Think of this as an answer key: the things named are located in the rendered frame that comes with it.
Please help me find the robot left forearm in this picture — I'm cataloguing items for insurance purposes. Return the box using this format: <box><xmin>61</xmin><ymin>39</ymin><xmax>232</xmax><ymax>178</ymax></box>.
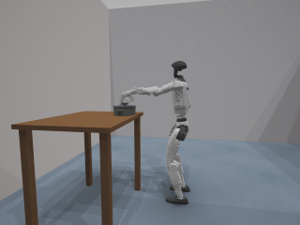
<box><xmin>130</xmin><ymin>86</ymin><xmax>158</xmax><ymax>96</ymax></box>

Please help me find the left robot upper arm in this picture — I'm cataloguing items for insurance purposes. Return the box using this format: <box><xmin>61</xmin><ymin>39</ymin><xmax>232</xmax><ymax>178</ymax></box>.
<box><xmin>152</xmin><ymin>80</ymin><xmax>184</xmax><ymax>97</ymax></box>

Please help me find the table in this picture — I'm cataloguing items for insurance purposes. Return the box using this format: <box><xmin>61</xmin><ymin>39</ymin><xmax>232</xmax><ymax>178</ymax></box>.
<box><xmin>11</xmin><ymin>111</ymin><xmax>143</xmax><ymax>225</ymax></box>

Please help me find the right robot hand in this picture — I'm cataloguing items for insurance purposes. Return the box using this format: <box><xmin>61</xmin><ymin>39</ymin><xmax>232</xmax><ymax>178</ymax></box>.
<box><xmin>169</xmin><ymin>123</ymin><xmax>176</xmax><ymax>136</ymax></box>

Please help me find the pot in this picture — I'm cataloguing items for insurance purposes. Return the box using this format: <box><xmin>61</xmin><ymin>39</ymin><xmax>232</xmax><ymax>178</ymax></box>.
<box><xmin>113</xmin><ymin>107</ymin><xmax>136</xmax><ymax>116</ymax></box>

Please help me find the robot right foot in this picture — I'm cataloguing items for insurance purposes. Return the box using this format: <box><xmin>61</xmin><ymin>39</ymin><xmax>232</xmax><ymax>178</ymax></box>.
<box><xmin>170</xmin><ymin>185</ymin><xmax>190</xmax><ymax>192</ymax></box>

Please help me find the robot foot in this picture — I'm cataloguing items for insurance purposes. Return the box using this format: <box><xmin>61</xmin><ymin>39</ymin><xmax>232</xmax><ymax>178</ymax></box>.
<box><xmin>170</xmin><ymin>185</ymin><xmax>190</xmax><ymax>192</ymax></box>
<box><xmin>166</xmin><ymin>195</ymin><xmax>188</xmax><ymax>205</ymax></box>

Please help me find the left robot hand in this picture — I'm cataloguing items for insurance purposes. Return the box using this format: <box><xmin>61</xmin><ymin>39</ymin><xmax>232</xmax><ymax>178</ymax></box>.
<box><xmin>119</xmin><ymin>90</ymin><xmax>135</xmax><ymax>106</ymax></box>

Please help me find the right robot upper arm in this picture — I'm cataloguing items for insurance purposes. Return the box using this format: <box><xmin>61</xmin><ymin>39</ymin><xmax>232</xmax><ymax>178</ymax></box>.
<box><xmin>187</xmin><ymin>97</ymin><xmax>191</xmax><ymax>109</ymax></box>

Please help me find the robot left foot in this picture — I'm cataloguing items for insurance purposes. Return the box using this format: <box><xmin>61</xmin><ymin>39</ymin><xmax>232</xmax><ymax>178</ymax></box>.
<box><xmin>166</xmin><ymin>195</ymin><xmax>188</xmax><ymax>205</ymax></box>

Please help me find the lid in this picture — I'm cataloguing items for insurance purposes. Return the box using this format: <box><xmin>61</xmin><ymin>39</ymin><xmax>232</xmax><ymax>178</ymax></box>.
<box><xmin>113</xmin><ymin>105</ymin><xmax>136</xmax><ymax>108</ymax></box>

